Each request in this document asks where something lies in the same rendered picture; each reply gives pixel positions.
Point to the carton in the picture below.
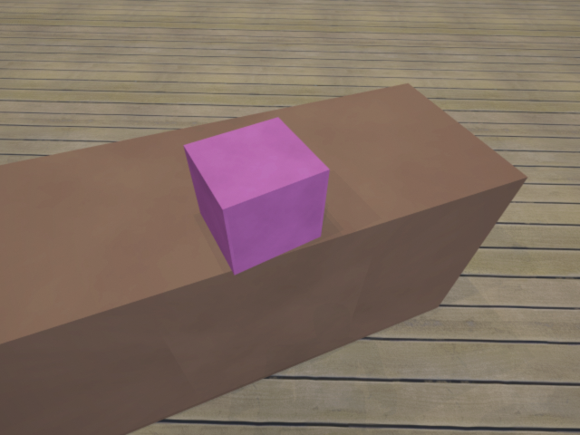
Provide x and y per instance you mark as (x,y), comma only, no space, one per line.
(260,190)

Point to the pedestal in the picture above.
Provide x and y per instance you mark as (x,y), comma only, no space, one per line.
(119,310)

